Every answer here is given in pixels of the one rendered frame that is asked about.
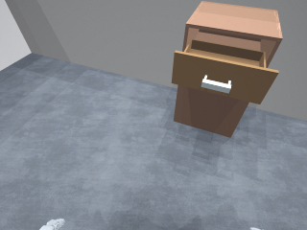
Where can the handle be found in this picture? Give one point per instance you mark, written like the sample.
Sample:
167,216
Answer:
215,85

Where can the cabinet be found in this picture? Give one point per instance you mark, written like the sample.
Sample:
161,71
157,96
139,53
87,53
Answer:
232,25

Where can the left robot hand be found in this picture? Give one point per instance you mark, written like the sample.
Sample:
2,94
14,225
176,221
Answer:
53,224

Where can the drawer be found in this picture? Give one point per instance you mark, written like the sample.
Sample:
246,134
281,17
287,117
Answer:
245,68

